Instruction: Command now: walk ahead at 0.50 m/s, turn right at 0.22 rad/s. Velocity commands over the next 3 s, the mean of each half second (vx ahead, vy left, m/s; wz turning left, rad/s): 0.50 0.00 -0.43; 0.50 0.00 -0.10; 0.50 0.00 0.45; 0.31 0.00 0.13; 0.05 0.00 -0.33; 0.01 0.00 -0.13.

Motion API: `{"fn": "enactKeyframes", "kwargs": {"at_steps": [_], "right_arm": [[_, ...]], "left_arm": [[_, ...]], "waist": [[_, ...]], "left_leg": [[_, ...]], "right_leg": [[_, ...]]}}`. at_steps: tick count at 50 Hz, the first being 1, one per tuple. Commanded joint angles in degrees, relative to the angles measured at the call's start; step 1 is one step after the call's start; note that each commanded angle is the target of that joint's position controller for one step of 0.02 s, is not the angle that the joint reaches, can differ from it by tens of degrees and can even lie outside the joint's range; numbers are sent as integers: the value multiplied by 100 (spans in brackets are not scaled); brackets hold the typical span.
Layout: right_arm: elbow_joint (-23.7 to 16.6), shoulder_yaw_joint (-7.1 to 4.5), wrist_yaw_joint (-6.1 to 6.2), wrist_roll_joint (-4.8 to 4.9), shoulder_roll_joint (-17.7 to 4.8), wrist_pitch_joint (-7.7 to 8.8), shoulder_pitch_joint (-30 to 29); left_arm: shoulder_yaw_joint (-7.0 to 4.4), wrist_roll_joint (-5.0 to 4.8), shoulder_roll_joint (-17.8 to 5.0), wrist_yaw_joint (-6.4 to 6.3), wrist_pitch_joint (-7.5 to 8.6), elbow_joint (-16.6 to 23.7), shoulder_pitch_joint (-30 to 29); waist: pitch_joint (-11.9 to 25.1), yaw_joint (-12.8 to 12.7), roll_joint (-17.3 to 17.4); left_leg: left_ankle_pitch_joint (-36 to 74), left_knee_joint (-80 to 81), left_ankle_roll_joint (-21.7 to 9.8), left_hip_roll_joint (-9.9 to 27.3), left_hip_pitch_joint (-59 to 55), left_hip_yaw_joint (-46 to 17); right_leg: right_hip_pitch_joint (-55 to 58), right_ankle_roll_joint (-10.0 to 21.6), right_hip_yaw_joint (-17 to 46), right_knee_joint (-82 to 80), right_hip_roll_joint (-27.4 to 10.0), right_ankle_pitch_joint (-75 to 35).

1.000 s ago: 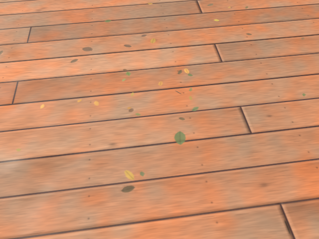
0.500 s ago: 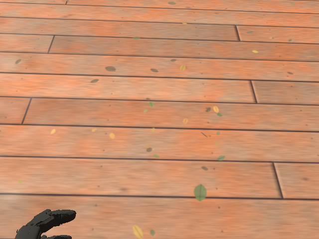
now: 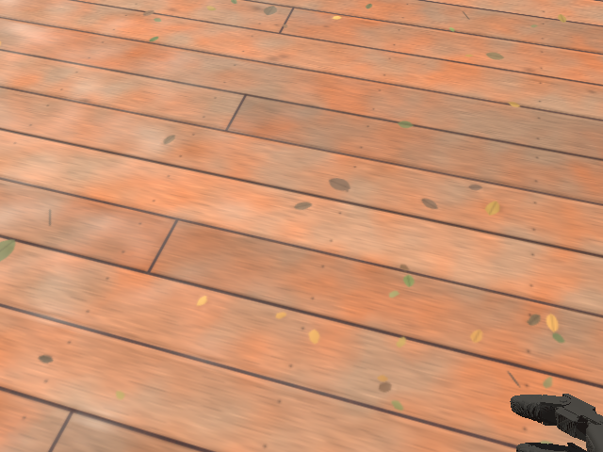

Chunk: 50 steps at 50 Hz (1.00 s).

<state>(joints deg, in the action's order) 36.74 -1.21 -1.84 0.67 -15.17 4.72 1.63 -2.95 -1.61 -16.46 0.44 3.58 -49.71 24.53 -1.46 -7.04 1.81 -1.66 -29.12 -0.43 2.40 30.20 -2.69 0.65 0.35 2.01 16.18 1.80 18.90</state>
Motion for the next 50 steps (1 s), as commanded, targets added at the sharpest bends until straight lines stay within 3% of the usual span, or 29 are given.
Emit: {"fn": "enactKeyframes", "kwargs": {"at_steps": [1, 2, 3, 4, 5, 7, 8, 11, 15, 18, 23, 25, 26, 27, 28, 29, 30, 31, 32, 33, 34, 36, 39, 42, 45, 50], "right_arm": [[-152, -380, 52, -19, -905, 131, 797], [-19, -496, 118, -114, -1232, 125, 1715], [82, -628, 154, -185, -1748, 35, 2288], [152, -531, 139, -134, -1314, -14, 2419], [164, -430, 139, -83, -1026, -18, 2078], [174, -316, 112, -90, -655, 9, 1380], [196, -286, 102, -126, -528, 55, 1159], [331, -356, 101, -139, -586, 180, 917], [542, -441, 166, -146, -792, 196, 999], [665, -493, 215, -97, -975, 140, 1173], [904, -594, 225, 60, -1223, -43, 1513], [905, -642, 250, 103, -1394, -128, 1466], [890, -649, 267, 122, -1432, -182, 1401], [859, -593, 290, 111, -1312, -206, 1401], [725, -433, 290, -117, -906, -163, 1604], [394, -237, 220, -159, -372, 15, 1858], [366, -350, 144, 56, -961, 205, 1204], [274, -363, 106, 217, -1032, 294, 892], [386, -335, 142, 153, -924, 309, 968], [504, -365, 171, 31, -947, 264, 1036], [592, -373, 150, 16, -930, 182, 1198], [727, -355, 138, 3, -777, 32, 1395], [646, -304, 164, -3, -636, -85, 1015], [599, -267, 110, 35, -550, -49, 682], [459, -213, 30, 70, -448, -12, 240], [162, -190, -164, 51, -440, 9, -118]], "left_arm": [[-211, 10, -1013, -61, -1, 309, -256], [-96, 106, -726, -51, 25, 440, -356], [95, 103, -103, -55, 108, 574, 305], [23, -15, -437, -57, 160, 509, 268], [-116, -116, -848, -53, 155, 601, -149], [-137, -31, -746, -72, 81, 693, -601], [-160, -2, -653, -75, 3, 671, -557], [-127, 5, -346, -64, -175, 719, -560], [-100, 43, -256, 16, -185, 930, -1047], [-42, 46, -175, 145, -147, 1134, -1664], [-73, 49, -321, 276, -181, 1529, -2302], [-171, 68, -500, 291, -211, 1580, -2066], [-285, 59, -677, 277, -227, 1465, -1493], [-486, 35, -1011, 210, -253, 1195, -524], [-666, -11, -1591, 76, -319, 1051, 225], [-654, -31, -1951, 95, -241, 1264, -185], [-492, 6, -1390, 154, -149, 1347, -138], [-402, 64, -1103, 155, -70, 1278, -277], [-331, 81, -902, 151, -31, 1273, -637], [-249, 119, -641, 122, -11, 1320, -997], [-201, 197, -554, 100, 4, 1371, -1168], [-203, 208, -606, 84, 81, 1286, -1178], [-226, 223, -724, 32, 167, 1068, -1017], [-199, 241, -704, -13, 184, 933, -996], [-220, 230, -794, -34, 196, 752, -844], [-275, 143, -849, -81, 29, 466, -630]], "waist": [[443, 966, -584], [1198, 1411, -326], [2162, 1324, 1109], [2280, 1406, 1268], [1351, 1365, 832], [475, 1057, 500], [278, 873, 596], [36, 647, 423], [-92, 702, 165], [-247, 929, 52], [-412, 1052, 39], [-101, 816, 223], [252, 460, 237], [769, -25, 94], [1290, -157, -944], [2012, 442, -1946], [1999, -4, -963], [1260, 63, -771], [802, 357, -261], [610, 539, -323], [531, 686, -503], [493, 785, -481], [154, 691, -393], [-28, 536, -453], [-239, 320, -432], [-373, 239, -399]], "left_leg": [[-157, 383, -263, -174, -1932, 171], [-85, 137, -574, 544, -3445, -432], [-776, 324, -1341, 2037, -5469, -2578], [-1675, 920, -1523, 2207, -5255, -3638], [-1950, 1088, -1299, 2009, -4538, -2898], [-1388, 1478, -1096, 1543, -3209, -1716], [-1051, 1695, -1027, 1379, -2720, -1276], [-214, 2111, -1096, 1331, -2129, -497], [383, 2230, -1056, 1237, -2280, 354], [439, 2264, -955, 1223, -2403, 832], [998, 1837, -756, 1479, -3340, 1156], [2836, 1032, -619, 1456, -3545, 1348], [3618, 143, -515, 1343, -3446, 1496], [3521, -1147, -312, 1096, -2847, 1651], [800, -3096, -7, 741, -1242, 1684], [-3223, -4871, 283, -499, 926, 666], [-3038, -5102, 134, -208, 1505, -267], [-2533, -4851, -20, 36, 1714, -163], [-2063, -4332, -51, 344, 1418, -117], [-1783, -3871, -23, 560, 1025, -108], [-1588, -3748, 2, 669, 632, -119], [-1331, -3528, 108, 680, 372, -20], [-509, -2822, 248, 701, 802, -43], [611, -1751, 207, 545, 771, -17], [1123, -946, 120, 350, 669, 95], [379, -374, -189, 155, 1127, 242]], "right_leg": [[-689, 670, 827, 816, -1149, -3096], [-1502, 455, 611, 2204, -830, -2414], [-3505, 40, -9, 4293, -55, 63], [-4160, 1, 485, 5240, -108, 1439], [-4534, 25, 545, 5570, -380, 1065], [-4336, -4, 345, 5252, -734, 303], [-4040, -20, 381, 5062, -878, 54], [-3781, -109, 363, 4826, -962, -414], [-3922, -128, 331, 3686, -958, -1530], [-3717, -39, 8, 2761, -870, -2113], [-3825, 278, -316, 2073, -713, -1494], [-3203, 500, -663, 2034, -355, -885], [-2407, 653, -841, 1912, -82, -786], [-958, 868, -829, 1640, 185, -1053], [735, 1286, 836, 1540, -848, -1307], [2147, 2440, 4227, 459, -2034, 203], [2054, 2184, 4287, -61, -2088, 506], [1432, 1927, 3415, -41, -1936, 127], [576, 1702, 2637, -4, -1725, -607], [-41, 1563, 2047, -41, -1537, -1320], [-486, 1510, 1738, -168, -1423, -1775], [-875, 1537, 1261, -418, -1359, -2409], [-938, 1443, 647, -724, -1305, -2641], [-858, 1156, 22, -880, -1105, -2356], [-630, 1048, -286, -1041, -1233, -2162], [615, 921, -537, -529, -1635, -3155]]}}
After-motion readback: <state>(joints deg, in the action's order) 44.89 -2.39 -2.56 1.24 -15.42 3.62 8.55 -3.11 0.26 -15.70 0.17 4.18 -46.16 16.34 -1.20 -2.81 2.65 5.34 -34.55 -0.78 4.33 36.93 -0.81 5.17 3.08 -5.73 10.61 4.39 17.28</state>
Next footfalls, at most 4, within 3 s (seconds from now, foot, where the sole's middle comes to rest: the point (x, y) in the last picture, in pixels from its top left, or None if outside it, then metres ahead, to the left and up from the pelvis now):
0.04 left None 0.19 0.13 -0.77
0.54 right None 0.41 -0.18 -0.77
1.10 left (387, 325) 0.78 -0.08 -0.77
1.58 right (482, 243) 1.06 -0.32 -0.77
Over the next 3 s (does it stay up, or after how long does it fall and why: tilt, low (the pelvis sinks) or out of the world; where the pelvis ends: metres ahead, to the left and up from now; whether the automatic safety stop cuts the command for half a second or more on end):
stays up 1.05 -0.23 0.00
